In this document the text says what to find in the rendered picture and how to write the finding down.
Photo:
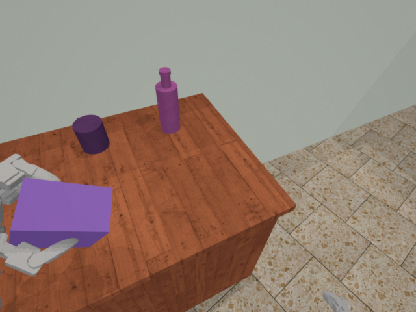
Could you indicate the sponge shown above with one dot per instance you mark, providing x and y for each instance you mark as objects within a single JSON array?
[{"x": 48, "y": 212}]

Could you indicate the right robot hand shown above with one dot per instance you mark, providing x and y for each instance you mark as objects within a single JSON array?
[{"x": 338, "y": 304}]

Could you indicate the left robot hand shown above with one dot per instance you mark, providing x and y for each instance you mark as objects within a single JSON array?
[{"x": 25, "y": 257}]

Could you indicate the table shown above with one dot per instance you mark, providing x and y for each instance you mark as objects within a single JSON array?
[{"x": 191, "y": 213}]

